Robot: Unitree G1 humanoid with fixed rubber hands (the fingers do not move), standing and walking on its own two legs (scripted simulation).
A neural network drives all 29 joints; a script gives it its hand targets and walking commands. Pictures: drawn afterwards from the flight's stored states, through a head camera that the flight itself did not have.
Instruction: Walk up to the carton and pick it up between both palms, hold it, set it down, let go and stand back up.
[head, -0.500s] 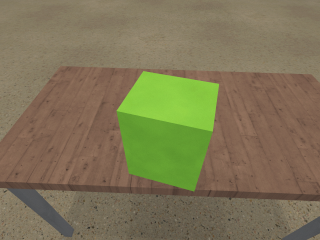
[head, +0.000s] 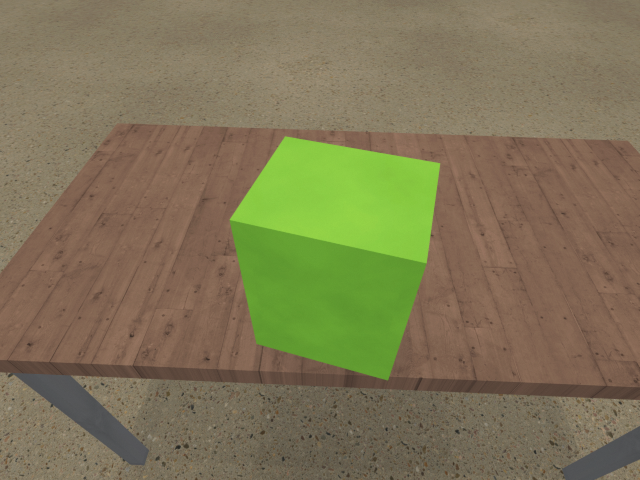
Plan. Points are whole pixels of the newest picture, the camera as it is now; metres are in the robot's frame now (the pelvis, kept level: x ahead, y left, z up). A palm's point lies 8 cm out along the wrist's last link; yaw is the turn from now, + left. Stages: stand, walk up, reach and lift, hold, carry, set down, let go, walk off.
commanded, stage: stand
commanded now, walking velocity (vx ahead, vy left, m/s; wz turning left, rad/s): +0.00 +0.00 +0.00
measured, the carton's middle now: (338, 263) +0.40 -0.01 +0.07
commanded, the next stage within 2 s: none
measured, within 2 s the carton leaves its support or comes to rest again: neither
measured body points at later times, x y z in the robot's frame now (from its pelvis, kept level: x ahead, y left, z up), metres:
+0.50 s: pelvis +0.01 +0.00 +0.00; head +0.01 +0.00 +0.45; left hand +0.00 +0.24 -0.15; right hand +0.00 -0.23 -0.16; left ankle +0.00 +0.12 -0.74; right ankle +0.01 -0.11 -0.74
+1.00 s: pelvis +0.00 +0.00 +0.00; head +0.00 +0.00 +0.45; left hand -0.01 +0.24 -0.15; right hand -0.02 -0.23 -0.16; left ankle +0.00 +0.12 -0.74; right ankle +0.01 -0.11 -0.74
